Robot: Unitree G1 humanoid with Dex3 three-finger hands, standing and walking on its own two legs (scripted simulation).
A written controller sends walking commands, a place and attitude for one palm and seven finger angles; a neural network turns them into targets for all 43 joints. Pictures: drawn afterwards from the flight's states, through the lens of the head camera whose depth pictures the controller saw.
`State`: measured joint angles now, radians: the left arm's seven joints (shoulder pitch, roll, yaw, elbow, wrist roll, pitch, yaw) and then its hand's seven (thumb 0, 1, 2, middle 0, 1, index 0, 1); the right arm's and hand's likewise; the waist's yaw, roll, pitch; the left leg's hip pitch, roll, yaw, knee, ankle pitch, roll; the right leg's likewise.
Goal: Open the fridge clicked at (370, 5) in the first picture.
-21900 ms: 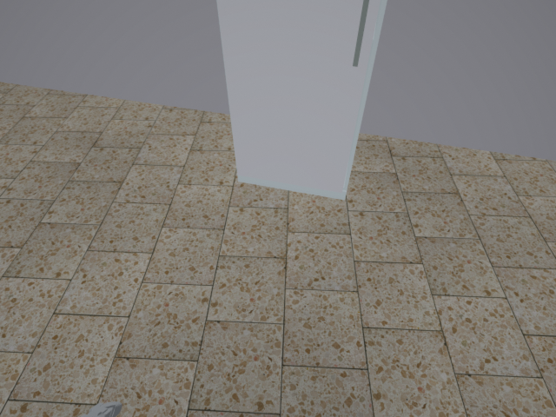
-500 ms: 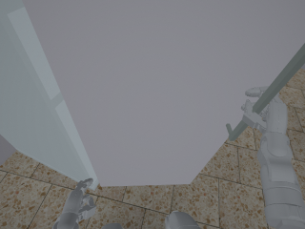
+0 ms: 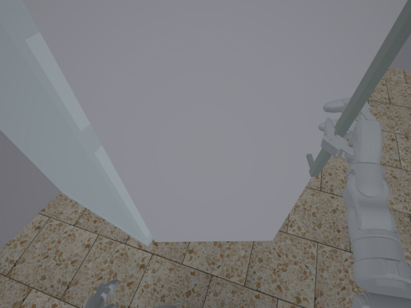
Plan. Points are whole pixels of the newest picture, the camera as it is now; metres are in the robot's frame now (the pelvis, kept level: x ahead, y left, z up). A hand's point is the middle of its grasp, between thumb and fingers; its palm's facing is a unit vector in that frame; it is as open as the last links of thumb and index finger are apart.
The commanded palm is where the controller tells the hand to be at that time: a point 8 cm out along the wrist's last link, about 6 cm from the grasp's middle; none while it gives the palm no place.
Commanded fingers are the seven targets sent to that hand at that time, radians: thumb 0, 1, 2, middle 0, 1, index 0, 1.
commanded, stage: stop walking and hold the door back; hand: right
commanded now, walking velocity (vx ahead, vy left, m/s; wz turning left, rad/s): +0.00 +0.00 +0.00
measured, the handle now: (358, 84) +0.44 -0.21 +0.21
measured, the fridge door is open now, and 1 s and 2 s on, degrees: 60 64 61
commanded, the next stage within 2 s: loosen the grip on the handle in 0.52 s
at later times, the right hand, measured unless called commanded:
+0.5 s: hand (329, 149) +0.38 -0.19 +0.12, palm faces +0.13 +0.97 -0.18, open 5.2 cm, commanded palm +0.36 -0.24 +0.11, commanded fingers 0.00 -0.90 -0.90 0.45 1.40 0.45 1.40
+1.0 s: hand (332, 155) +0.37 -0.19 +0.12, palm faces +0.14 +0.98 -0.16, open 12.0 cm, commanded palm +0.33 -0.24 +0.13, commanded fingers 0.00 0.55 -0.20 0.32 1.23 0.32 1.23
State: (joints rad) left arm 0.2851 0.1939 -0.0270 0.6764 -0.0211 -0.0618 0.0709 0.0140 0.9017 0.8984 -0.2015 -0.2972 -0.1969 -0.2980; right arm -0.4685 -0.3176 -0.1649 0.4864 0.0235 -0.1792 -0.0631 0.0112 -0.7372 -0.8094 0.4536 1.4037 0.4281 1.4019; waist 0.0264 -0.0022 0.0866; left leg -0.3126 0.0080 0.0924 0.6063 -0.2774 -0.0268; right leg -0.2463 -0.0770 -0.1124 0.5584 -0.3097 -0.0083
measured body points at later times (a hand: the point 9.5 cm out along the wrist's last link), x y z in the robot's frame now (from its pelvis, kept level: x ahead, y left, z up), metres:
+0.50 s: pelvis -0.03 -0.03 +0.00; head +0.01 -0.03 +0.45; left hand +0.10 +0.22 -0.10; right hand +0.37 -0.24 +0.13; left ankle -0.03 +0.10 -0.74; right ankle -0.01 -0.12 -0.74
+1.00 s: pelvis -0.08 +0.00 -0.01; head -0.05 -0.02 +0.43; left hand +0.00 +0.27 -0.11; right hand +0.35 -0.24 +0.13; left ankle -0.03 +0.10 -0.74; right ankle -0.01 -0.11 -0.73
